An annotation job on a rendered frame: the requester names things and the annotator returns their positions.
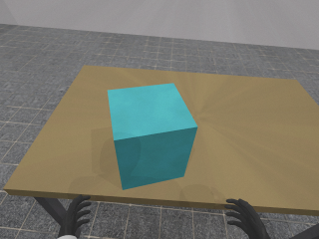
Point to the carton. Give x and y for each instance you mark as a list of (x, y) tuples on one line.
[(153, 133)]

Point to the right robot hand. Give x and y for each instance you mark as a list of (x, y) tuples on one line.
[(250, 223)]

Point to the table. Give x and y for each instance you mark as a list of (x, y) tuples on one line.
[(257, 139)]

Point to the left robot hand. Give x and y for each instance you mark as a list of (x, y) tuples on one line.
[(69, 223)]

